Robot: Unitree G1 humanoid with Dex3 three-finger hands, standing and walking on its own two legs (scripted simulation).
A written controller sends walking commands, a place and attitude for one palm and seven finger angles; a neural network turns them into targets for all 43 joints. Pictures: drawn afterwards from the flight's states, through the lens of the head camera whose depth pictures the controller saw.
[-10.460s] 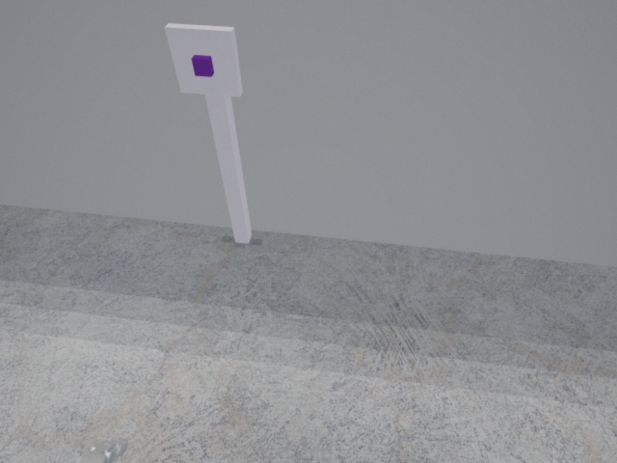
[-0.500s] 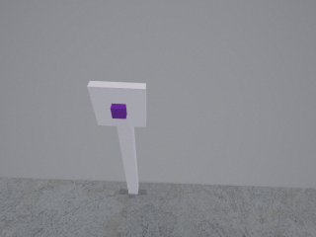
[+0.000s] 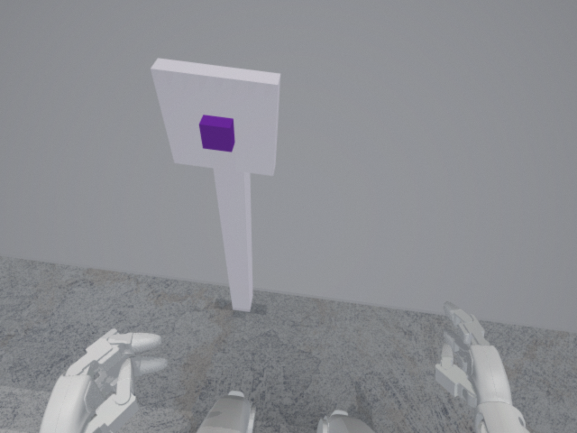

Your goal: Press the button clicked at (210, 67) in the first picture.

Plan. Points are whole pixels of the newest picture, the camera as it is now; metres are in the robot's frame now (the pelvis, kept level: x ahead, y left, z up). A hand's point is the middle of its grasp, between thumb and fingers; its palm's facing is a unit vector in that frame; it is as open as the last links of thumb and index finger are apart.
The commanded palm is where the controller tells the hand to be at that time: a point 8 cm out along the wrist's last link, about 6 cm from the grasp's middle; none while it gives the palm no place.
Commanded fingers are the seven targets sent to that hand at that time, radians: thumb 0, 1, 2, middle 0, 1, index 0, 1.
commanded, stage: raise the hand and make a fist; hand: left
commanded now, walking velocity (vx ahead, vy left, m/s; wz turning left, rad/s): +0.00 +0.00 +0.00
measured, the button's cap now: (218, 132) +0.52 +0.18 +0.11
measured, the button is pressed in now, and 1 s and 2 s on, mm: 0 0 0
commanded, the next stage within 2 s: aim a knuckle at the button in 1.48 s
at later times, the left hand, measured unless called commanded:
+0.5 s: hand (140, 315) +0.23 +0.21 +0.07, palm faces +0.03 -1.00 -0.07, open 3.1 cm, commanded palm +0.20 +0.26 +0.08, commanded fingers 0.00 0.90 0.90 -1.30 -1.50 -1.30 -1.50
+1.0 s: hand (124, 287) +0.25 +0.22 +0.10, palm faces +0.02 -1.00 -0.06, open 3.1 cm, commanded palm +0.23 +0.28 +0.10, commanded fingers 0.00 0.90 0.90 -1.30 -1.50 -1.30 -1.50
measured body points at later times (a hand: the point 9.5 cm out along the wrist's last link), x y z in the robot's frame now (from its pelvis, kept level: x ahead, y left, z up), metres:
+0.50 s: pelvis +0.04 +0.01 +0.01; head +0.10 +0.01 +0.45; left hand +0.22 +0.26 +0.08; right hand +0.20 -0.24 -0.08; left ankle +0.05 +0.12 -0.65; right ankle +0.03 -0.09 -0.65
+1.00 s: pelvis +0.03 +0.02 +0.03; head +0.07 +0.03 +0.48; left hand +0.24 +0.28 +0.11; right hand +0.21 -0.21 -0.04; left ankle +0.05 +0.12 -0.65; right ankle +0.03 -0.09 -0.65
